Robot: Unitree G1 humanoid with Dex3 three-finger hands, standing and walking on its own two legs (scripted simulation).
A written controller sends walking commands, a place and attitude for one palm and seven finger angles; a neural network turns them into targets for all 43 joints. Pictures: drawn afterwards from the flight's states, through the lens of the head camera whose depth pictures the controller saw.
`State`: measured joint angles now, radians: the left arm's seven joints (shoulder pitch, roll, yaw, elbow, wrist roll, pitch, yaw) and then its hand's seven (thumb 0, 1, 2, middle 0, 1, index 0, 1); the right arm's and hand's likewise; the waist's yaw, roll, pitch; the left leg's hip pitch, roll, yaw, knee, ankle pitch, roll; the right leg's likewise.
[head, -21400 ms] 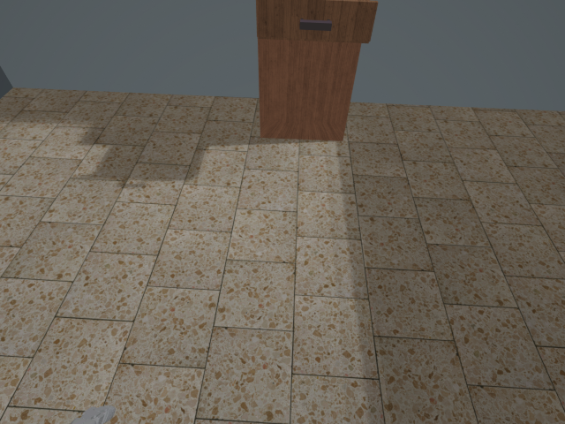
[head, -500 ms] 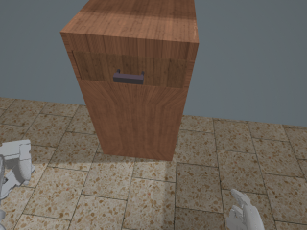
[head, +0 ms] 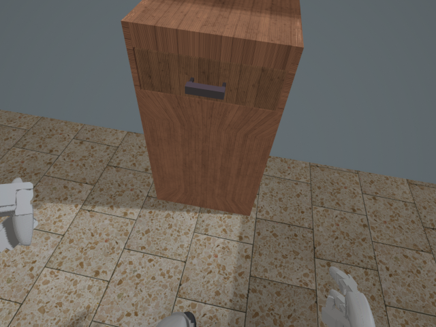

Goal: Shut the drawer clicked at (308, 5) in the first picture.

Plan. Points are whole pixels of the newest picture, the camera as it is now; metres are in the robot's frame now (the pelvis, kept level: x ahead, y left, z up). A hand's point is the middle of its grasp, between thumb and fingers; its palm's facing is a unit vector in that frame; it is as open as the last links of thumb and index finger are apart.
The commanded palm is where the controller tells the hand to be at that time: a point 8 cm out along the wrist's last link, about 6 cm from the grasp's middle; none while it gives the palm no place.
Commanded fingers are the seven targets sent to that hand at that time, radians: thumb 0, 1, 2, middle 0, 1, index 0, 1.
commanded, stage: step back with the hand held close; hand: left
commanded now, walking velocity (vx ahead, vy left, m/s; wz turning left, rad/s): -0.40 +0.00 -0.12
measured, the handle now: (206, 86) +0.76 +0.05 +0.01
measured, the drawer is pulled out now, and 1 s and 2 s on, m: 0.00 0.00 0.00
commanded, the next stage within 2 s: stop stepping back and stand still in 0.26 s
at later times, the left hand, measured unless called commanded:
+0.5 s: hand out of the picture +0.09 +0.21 +0.18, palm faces +0.14 -0.86 -0.49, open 3.3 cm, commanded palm +0.02 +0.27 +0.19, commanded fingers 0.00 0.90 0.90 -1.40 -1.60 -1.40 -1.60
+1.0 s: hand out of the picture -0.04 +0.21 +0.19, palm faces +0.18 -0.79 -0.59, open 3.3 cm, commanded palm -0.09 +0.27 +0.19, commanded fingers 0.00 0.90 0.90 -1.40 -1.60 -1.40 -1.60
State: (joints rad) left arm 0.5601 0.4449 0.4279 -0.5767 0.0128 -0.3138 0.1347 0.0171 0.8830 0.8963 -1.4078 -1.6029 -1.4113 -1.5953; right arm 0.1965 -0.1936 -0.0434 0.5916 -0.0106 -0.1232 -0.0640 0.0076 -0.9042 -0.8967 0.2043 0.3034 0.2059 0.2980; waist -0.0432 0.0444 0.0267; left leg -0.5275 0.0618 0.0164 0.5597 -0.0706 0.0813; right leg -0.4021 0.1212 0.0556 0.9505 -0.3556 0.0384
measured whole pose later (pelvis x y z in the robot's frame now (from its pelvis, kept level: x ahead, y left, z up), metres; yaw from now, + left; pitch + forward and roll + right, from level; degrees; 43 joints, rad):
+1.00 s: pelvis -0.27 +0.02 -0.01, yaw -11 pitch -1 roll +2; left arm 0.67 0.49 0.42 -0.62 0.02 -0.26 0.14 0.02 0.89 0.90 -1.41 -1.60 -1.41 -1.60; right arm 0.37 -0.16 0.01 0.66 -0.01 -0.13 -0.05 0.01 -0.90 -0.90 0.21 0.30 0.21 0.30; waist -0.05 -0.02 -0.03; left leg -0.33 0.06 0.00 0.84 -0.49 0.02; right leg -0.39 -0.02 -0.05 0.71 -0.36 -0.02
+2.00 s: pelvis -0.23 +0.04 +0.01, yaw -8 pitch +0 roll -1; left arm 0.31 0.22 0.01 0.99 0.01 0.03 0.02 0.01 0.90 0.90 -0.72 -0.92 -0.72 -0.88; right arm 0.29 -0.20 -0.01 1.01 -0.02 0.02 -0.02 0.00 -0.91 -0.90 0.20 0.30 0.20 0.30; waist 0.00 0.01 0.05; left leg -0.25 0.03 0.07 0.49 -0.25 0.01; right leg -0.21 -0.04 -0.08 0.46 -0.26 0.02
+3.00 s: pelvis -0.23 +0.04 +0.02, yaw -10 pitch -1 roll +0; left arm 0.27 0.13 0.02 1.15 0.01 0.00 0.03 0.01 0.91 0.90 -0.20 -0.30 -0.20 -0.30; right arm 0.28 -0.13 -0.02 1.14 -0.01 0.00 -0.03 0.00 -0.91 -0.90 0.20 0.30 0.20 0.30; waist -0.01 0.01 0.06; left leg -0.17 0.02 0.11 0.41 -0.21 0.02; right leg -0.17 -0.05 -0.04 0.41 -0.23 0.02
